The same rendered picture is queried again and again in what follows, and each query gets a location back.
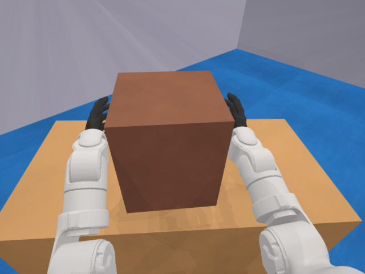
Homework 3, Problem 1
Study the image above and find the robot left hand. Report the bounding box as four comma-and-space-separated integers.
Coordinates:
85, 96, 110, 134

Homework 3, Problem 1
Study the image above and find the robot left upper arm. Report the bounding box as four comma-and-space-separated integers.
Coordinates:
48, 239, 117, 274

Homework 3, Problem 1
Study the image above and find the robot left forearm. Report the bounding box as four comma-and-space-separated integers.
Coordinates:
47, 129, 109, 274

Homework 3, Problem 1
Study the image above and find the robot right hand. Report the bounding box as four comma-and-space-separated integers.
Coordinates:
224, 93, 247, 129

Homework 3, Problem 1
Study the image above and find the carton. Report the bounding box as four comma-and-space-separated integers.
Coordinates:
104, 70, 235, 213

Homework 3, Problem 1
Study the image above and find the pedestal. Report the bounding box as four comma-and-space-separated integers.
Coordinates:
0, 119, 362, 274

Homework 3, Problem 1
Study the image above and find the robot right upper arm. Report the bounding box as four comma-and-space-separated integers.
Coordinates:
259, 220, 365, 274

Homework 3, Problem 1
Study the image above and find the robot right forearm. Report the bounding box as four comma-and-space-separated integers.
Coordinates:
228, 127, 330, 261

